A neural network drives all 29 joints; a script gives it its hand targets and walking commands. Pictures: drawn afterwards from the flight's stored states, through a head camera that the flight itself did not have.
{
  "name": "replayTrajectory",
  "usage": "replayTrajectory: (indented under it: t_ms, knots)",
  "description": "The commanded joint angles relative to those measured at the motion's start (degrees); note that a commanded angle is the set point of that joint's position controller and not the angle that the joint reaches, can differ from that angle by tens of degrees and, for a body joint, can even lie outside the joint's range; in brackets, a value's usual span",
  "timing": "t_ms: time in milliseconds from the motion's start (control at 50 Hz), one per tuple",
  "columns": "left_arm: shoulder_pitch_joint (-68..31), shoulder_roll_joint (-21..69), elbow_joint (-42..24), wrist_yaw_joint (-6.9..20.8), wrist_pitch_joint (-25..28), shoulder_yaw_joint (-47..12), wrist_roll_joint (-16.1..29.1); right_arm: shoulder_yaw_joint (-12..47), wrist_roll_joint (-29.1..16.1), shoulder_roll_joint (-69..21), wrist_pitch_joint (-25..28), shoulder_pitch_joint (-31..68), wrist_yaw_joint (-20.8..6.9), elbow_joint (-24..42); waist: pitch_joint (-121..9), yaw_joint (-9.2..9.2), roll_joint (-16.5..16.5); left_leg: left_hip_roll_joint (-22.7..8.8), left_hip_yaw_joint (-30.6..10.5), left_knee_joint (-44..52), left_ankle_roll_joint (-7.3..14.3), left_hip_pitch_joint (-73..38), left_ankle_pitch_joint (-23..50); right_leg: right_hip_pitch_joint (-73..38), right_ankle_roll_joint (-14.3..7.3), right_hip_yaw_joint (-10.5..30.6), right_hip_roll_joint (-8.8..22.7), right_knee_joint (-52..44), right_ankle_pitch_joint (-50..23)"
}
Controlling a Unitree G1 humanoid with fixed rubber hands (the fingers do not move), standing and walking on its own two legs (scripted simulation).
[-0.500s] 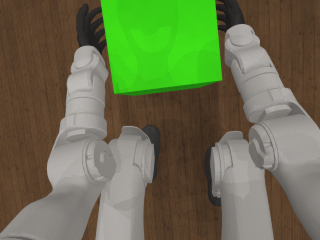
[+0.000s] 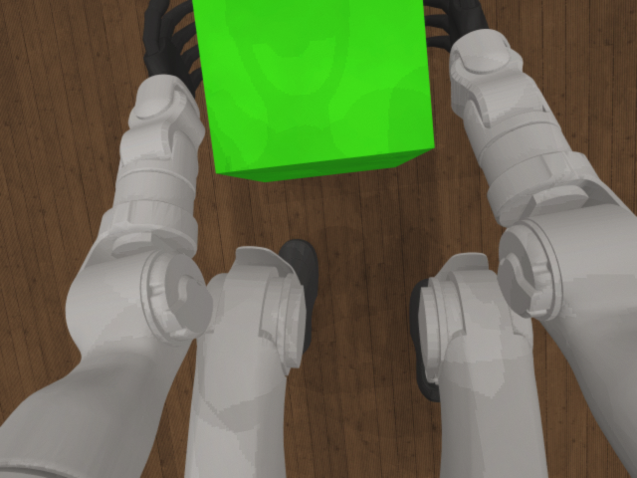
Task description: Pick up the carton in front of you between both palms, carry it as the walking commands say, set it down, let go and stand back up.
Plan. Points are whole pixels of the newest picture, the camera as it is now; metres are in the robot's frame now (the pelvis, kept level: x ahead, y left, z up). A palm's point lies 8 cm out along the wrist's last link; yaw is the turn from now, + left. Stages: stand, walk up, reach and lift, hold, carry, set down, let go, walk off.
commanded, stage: set down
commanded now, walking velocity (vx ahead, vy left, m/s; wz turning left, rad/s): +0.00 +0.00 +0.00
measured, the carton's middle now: (318, 89) +0.50 +0.07 -0.24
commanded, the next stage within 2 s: let go in 1.76 s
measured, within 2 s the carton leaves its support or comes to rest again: rests again in 0.44 s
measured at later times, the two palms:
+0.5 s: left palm (172, 96) +0.49 +0.22 -0.16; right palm (463, 41) +0.54 -0.09 -0.19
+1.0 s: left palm (129, 102) +0.47 +0.24 -0.10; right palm out of the picture +0.55 -0.13 -0.10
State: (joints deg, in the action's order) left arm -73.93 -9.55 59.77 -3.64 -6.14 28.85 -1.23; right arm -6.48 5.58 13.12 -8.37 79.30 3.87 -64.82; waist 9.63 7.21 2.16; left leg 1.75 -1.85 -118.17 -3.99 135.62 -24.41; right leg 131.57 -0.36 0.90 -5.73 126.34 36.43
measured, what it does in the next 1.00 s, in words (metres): stands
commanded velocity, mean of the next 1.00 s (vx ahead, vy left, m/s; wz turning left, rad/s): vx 0.00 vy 0.00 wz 0.00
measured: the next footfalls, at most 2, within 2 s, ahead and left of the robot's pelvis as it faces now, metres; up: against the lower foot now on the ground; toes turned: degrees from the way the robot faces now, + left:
none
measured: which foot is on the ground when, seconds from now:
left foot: down 0.00-1.00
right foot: down 0.00-1.00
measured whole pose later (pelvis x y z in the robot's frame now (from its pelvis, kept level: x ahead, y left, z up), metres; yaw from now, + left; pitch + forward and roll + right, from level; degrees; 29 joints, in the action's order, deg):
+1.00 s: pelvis +0.00 +0.01 +0.04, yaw +0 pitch +41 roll +1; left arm -59.9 -10.6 44.8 -9.1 -3.3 15.6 9.9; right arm -1.8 -5.3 21.9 -7.0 72.4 3.4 -54.6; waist 8.3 6.3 -0.6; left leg 2.4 -1.5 -112.8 -2.9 128.9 -25.2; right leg 123.8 0.5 1.4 -4.4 120.2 37.6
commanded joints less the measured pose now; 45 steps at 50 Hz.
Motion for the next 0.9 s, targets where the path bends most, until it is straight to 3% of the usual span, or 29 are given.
replayTrajectory:
  t_ms: [0, 220, 340, 380, 420, 460, 480, 520, 620, 680, 760, 880]
  knots:
    - [-20.2, 44.6, 0.0, 11.7, -1.0, -13.0, 1.2, 9.0, -1.1, -37.9, 3.4, 24.2, -10.2, 7.1, -46.6, -3.16, -9.7, 3.9, 4.8, 2.0, 1.9, -28.7, 10.7, -17.5, -2.1, 1.0, -0.8, -16.1, -12.8]
    - [-18.8, 37.4, 2.7, 11.5, -0.7, -9.9, -0.6, 5.3, 2.3, -31.3, 2.9, 19.4, -9.9, 2.9, -40.2, -4.52, -7.9, 3.8, 4.1, 2.0, 1.8, -26.1, 8.1, -14.6, -2.5, 1.6, -0.3, -15.8, -11.0]
    - [-18.0, 33.8, 3.8, 10.6, 0.1, -8.8, -0.4, 4.9, 2.7, -26.8, 3.1, 18.6, -9.4, 2.4, -39.5, -4.33, -7.6, 3.4, 4.3, 1.8, 1.2, -27.0, 7.7, -15.7, -1.9, 1.6, 0.2, -15.3, -11.0]
    - [-16.4, 29.5, 4.3, 9.3, 1.0, -7.9, 0.1, 4.3, 2.4, -21.7, 3.6, 17.5, -8.4, 2.2, -40.2, -4.18, -7.7, 2.9, 4.7, 1.6, 0.7, -28.3, 8.1, -17.1, -1.4, 1.4, 0.6, -15.2, -11.5]
    - [-11.9, 18.2, 5.6, 6.5, 2.7, -5.7, 1.2, 2.7, 1.9, -9.5, 4.3, 14.7, -5.8, 1.9, -40.6, -3.99, -7.9, 2.0, 5.1, 1.4, -0.1, -30.3, 8.7, -19.6, -0.7, 1.5, 1.5, -15.4, -11.9]
    - [-5.7, -1.7, 5.8, 1.4, 5.5, -5.0, 4.1, 0.6, 0.1, 11.3, 5.9, 10.9, -1.0, 1.9, -42.5, -3.82, -8.3, 0.7, 5.3, 1.4, -0.6, -32.3, 9.8, -22.2, 0.2, 1.8, 2.9, -15.5, -13.0]
    - [-5.8, -5.5, 4.7, -0.4, 6.7, -6.3, 6.0, 1.6, -1.7, 13.6, 6.3, 11.8, 0.4, 2.2, -44.1, -3.52, -8.4, 0.4, 5.0, 1.7, -0.3, -33.3, 10.9, -23.4, 0.7, 2.2, 3.4, -15.4, -13.7]
    - [-7.0, -8.0, 3.5, -2.0, 8.7, -8.9, 10.3, 4.8, -6.1, 13.7, 7.2, 14.3, 1.1, 3.1, -46.8, -2.56, -9.7, 0.0, 4.5, 1.7, 0.4, -34.4, 13.6, -23.8, 1.0, 2.7, 4.1, -14.7, -15.1]
    - [-8.6, -9.3, 2.4, -1.8, 10.3, -12.9, 15.4, 12.4, -14.8, 11.3, 7.9, 19.6, -1.0, 8.9, -51.2, 1.38, -12.9, -1.3, 4.1, 1.5, 1.5, -32.9, 17.6, -26.1, 1.1, 3.6, 5.3, -13.3, -17.6]
    - [-7.2, -10.6, 0.7, -2.2, 10.1, -13.3, 15.8, 13.2, -16.7, 11.9, 7.2, 18.6, -1.6, 9.8, -55.0, 2.60, -12.8, -1.6, 4.3, 2.0, 1.4, -35.5, 18.2, -28.1, 1.2, 2.9, 5.1, -12.9, -17.2]
    - [-3.0, -11.6, -3.9, -3.3, 9.3, -13.3, 15.6, 10.4, -15.4, 14.0, 6.2, 13.7, -1.1, 9.4, -62.5, 2.00, -11.9, -1.2, 5.1, 3.4, 0.8, -41.5, 18.6, -31.6, 1.4, 0.9, 4.5, -13.8, -16.6]
    - [2.2, -11.5, -19.8, -5.6, 5.7, -12.6, 12.9, 4.8, -11.3, 16.1, 3.4, 9.9, 0.0, 17.9, -77.1, 1.48, -9.4, 0.5, 7.4, 8.8, 0.4, -53.3, 17.6, -38.2, 1.2, -2.6, 2.0, -18.1, -14.3]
